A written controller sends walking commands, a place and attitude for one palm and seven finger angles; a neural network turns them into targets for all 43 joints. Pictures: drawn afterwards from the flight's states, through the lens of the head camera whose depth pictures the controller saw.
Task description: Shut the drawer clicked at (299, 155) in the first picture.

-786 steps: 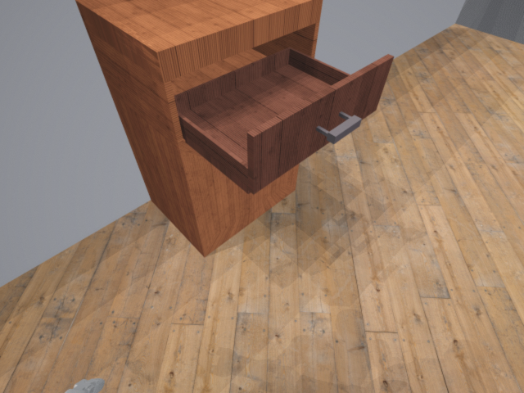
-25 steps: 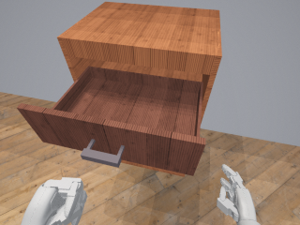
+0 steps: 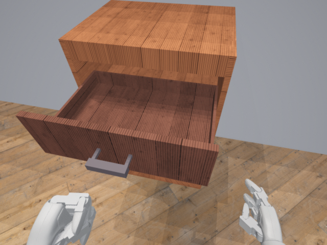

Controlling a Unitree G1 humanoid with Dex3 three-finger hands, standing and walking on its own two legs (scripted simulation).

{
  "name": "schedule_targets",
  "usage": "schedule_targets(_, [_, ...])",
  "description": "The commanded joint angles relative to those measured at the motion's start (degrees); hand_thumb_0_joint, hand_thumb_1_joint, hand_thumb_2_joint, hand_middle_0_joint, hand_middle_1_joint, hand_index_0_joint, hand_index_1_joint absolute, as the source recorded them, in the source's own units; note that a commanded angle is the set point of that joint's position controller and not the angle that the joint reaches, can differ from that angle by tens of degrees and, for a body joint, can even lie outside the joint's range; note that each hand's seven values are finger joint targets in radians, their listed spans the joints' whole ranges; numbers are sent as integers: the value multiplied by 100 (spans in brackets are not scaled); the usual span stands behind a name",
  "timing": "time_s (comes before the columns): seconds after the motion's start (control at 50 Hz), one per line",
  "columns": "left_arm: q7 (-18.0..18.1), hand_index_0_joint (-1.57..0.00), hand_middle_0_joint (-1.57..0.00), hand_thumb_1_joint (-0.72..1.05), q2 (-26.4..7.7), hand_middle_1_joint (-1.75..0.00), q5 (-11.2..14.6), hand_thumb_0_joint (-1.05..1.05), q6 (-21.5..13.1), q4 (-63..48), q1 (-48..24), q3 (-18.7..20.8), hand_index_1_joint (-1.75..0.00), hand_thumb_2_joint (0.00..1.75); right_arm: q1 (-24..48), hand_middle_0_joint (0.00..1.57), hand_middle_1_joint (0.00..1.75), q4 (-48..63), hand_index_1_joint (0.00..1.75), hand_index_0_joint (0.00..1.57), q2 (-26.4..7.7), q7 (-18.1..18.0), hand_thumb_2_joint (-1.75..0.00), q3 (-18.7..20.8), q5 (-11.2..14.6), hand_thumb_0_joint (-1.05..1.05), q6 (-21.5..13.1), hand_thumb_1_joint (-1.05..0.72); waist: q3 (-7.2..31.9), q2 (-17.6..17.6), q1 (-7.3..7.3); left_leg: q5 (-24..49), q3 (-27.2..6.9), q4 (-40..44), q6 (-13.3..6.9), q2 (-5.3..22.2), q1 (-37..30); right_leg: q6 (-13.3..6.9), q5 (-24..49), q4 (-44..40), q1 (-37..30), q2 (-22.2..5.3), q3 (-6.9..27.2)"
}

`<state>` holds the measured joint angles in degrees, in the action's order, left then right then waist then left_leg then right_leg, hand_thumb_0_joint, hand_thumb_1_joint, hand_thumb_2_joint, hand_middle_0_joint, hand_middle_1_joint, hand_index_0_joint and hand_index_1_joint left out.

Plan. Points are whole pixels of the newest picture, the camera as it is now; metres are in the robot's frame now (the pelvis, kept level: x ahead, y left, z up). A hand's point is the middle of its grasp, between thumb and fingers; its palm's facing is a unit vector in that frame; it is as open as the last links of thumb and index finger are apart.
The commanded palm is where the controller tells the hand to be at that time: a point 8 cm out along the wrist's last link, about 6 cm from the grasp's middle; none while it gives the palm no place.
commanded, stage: bring the fist close to the handle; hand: left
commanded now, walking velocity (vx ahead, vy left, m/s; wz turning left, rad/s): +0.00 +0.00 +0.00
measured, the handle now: (110, 161) +0.33 +0.18 +0.01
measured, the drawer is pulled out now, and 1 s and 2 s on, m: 0.30 0.30 0.27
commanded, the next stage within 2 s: push the drawer shut in 1.22 s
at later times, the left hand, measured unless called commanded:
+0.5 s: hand (107, 206) +0.20 +0.15 +0.04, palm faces -0.14 -0.99 -0.04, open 3.3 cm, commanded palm +0.17 +0.20 +0.04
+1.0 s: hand (114, 198) +0.23 +0.14 +0.00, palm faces -0.16 -0.99 -0.03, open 3.3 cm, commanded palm +0.21 +0.21 +0.01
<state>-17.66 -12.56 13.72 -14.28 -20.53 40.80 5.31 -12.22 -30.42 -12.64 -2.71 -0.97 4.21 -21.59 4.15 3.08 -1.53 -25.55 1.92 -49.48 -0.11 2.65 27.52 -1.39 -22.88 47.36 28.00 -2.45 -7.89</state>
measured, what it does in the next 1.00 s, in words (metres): stands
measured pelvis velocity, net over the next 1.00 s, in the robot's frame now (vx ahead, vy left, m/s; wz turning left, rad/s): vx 0.00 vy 0.01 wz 0.00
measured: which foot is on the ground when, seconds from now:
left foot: down 0.00-1.00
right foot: down 0.00-1.00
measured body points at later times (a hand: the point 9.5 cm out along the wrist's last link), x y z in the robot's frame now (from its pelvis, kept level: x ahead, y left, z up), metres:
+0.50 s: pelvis +0.01 +0.00 -0.02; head +0.06 +0.00 +0.43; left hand +0.20 +0.20 +0.05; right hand +0.19 -0.24 -0.08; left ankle +0.00 +0.12 -0.70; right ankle +0.02 -0.11 -0.70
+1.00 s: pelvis +0.00 +0.01 -0.04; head +0.08 +0.00 +0.40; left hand +0.23 +0.20 +0.01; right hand +0.19 -0.23 -0.12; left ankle +0.00 +0.12 -0.70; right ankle +0.02 -0.11 -0.70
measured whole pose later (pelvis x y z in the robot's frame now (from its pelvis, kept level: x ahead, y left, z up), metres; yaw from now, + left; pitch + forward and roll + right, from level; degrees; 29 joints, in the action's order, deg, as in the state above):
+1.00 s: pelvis +0.00 +0.01 -0.04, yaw +0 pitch +15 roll -1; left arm -14.7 -11.7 11.7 -19.9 -4.8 22.4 2.6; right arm -12.2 -28.2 -13.0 -1.6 -0.1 2.2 -10.8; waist 6.6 2.1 1.5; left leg -31.5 1.6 -63.9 -0.8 2.5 47.7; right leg -1.1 -28.5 61.7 48.2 -3.6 -7.4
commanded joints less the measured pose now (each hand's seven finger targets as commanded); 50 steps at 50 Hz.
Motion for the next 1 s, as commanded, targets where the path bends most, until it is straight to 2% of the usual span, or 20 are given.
schedule_targets(0.0, [65,-140,-140,90,-401,-160,55,0,-531,-1076,-284,195,-160,90,606,20,30,984,30,20,-642,-35,-90,270,-14,0,-325,-90,229,-216,112,781,-234,732,-111,-262,145,49,244,-882,-116,109,506])
schedule_targets(0.06, [143,-140,-140,90,-532,-160,6,0,-608,-970,-523,273,-160,90,556,20,30,947,30,20,-676,-33,-90,302,-40,0,-284,-90,392,-273,132,738,-242,636,-113,-271,253,58,162,-820,-58,97,544])
schedule_targets(0.1, [163,-140,-140,90,-352,-160,-28,0,-608,-832,-599,118,-160,90,533,20,30,946,30,20,-671,-21,-90,297,-61,0,-244,-90,359,-224,166,750,-252,632,-115,-272,283,62,238,-722,18,87,478])
schedule_targets(0.16, [201,-140,-140,90,-572,-160,-41,0,-582,-538,-698,386,-160,90,521,20,30,914,30,20,-679,-41,-90,352,-64,0,-143,-90,559,-430,125,843,-220,520,-113,-285,434,61,301,-708,-75,63,589])
schedule_targets(0.2, [178,-140,-140,90,-419,-160,-38,0,-567,-471,-781,235,-160,90,505,20,30,956,30,20,-682,-38,-90,332,-76,0,-80,-90,570,-292,161,902,-202,502,-114,-295,454,70,429,-637,-35,39,552])
schedule_targets(0.24, [178,-140,-140,90,-450,-160,-6,0,-591,-355,-896,314,-160,90,472,20,30,934,30,20,-699,-50,-90,359,-89,0,-31,-90,668,-441,165,958,-205,434,-105,-296,513,81,510,-579,-32,32,556])
schedule_targets(0.28, [154,-140,-140,90,-330,-160,0,0,-619,-280,-773,217,-160,90,472,20,30,951,30,20,-688,-25,-90,364,-95,0,-4,-90,804,-408,154,1107,-211,407,-108,-300,525,73,753,-469,-67,43,509])
schedule_targets(0.36, [190,-140,-140,90,-404,-160,-38,0,-727,-173,-963,228,-160,90,442,20,30,902,30,20,-701,-7,-90,403,-118,0,60,-90,860,-404,201,1280,-227,272,-103,-282,628,67,1009,-272,68,63,460])
schedule_targets(0.38, [179,-140,-140,90,-287,-160,-49,0,-752,-186,-995,84,-160,90,407,20,30,941,30,20,-704,7,-90,385,-128,0,75,-90,871,-273,225,1225,-223,259,-97,-291,632,72,952,-237,148,61,453])
schedule_targets(0.4, [198,-140,-140,90,-328,-160,-50,0,-792,-152,-1136,110,-160,90,376,20,30,913,30,20,-715,7,-90,389,-130,0,95,-90,861,-269,263,1204,-239,220,-92,-282,647,67,929,-191,236,67,439])
schedule_targets(0.42, [212,-140,-140,90,-300,-160,-64,0,-827,-140,-1078,98,-160,90,345,20,30,943,30,20,-712,7,-90,400,-140,0,117,-90,982,-370,235,1257,-247,198,-95,-278,655,67,979,-125,245,74,409])
schedule_targets(0.52, [292,-140,-140,90,-241,-160,-128,0,-948,-108,-1125,-15,-160,90,284,20,30,986,30,20,-710,44,-90,432,-161,0,240,-90,1282,-264,238,1455,-259,8,-81,-268,733,56,1171,152,400,83,377])
schedule_targets(0.58, [333,-140,-140,90,-332,-160,-162,0,-962,112,-1306,77,-160,90,267,20,30,981,30,20,-736,34,-90,435,-177,0,378,-90,1261,-436,276,1401,-274,-94,-81,-256,944,51,1147,252,491,100,386])
schedule_targets(0.68, [309,-140,-140,90,-321,-160,-144,0,-1048,246,-1576,50,-160,90,258,20,30,1022,30,20,-742,35,-90,414,-186,0,527,-90,1385,-144,291,1387,-276,-283,-69,-251,1110,27,1090,449,700,96,399])
schedule_targets(0.74, [274,-140,-140,90,-232,-160,-121,0,-1098,300,-1769,-86,-160,90,227,20,30,1054,30,20,-768,40,-90,402,-199,0,576,-90,1542,-212,338,1416,-302,-422,-72,-236,1184,34,1108,564,836,101,396])
schedule_targets(0.8, [243,-140,-140,90,-296,-160,-115,0,-1100,581,-1998,-23,-160,90,208,20,30,1026,30,20,-803,35,-90,402,-206,0,635,-90,1530,-318,384,1303,-312,-561,-79,-228,1397,39,1026,649,977,111,415])
schedule_targets(0.86, [282,-140,-140,90,-550,-160,-91,0,-1079,318,-1900,186,-160,90,217,20,30,1137,30,20,-801,47,-90,416,-179,0,695,-90,1822,-128,255,1439,-296,-505,-83,-230,1296,9,1082,653,769,101,434])
schedule_targets(0.88, [275,-140,-140,90,-419,-160,-73,0,-1051,208,-1904,44,-160,90,197,20,30,1181,30,20,-784,56,-90,390,-183,0,714,-90,1922,-36,274,1468,-288,-495,-91,-239,1227,22,1117,641,739,94,433])
schedule_targets(0.94, [340,-140,-140,90,-434,-160,-49,0,-938,407,-1851,139,-160,90,181,20,30,1175,30,20,-775,37,-90,394,-168,0,810,-90,1704,-287,315,1350,-284,-471,-91,-224,1363,42,1042,550,741,111,428])
schedule_targets(0.98, [356,-140,-140,90,-397,-160,-84,0,-914,445,-1950,57,-160,90,173,20,30,1172,30,20,-798,33,-90,372,-166,0,849,-90,1590,-256,364,1292,-299,-453,-91,-223,1397,41,978,552,817,112,407])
